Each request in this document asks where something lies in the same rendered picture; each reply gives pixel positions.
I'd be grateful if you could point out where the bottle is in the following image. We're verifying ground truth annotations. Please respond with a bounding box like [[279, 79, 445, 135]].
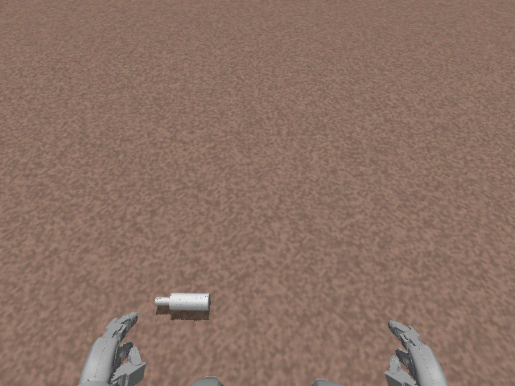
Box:
[[154, 293, 210, 310]]

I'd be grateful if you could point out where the left robot hand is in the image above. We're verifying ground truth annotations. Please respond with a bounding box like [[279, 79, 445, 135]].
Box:
[[78, 312, 146, 386]]

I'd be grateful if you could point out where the right robot hand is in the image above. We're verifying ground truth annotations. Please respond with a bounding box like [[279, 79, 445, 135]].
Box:
[[385, 320, 448, 386]]

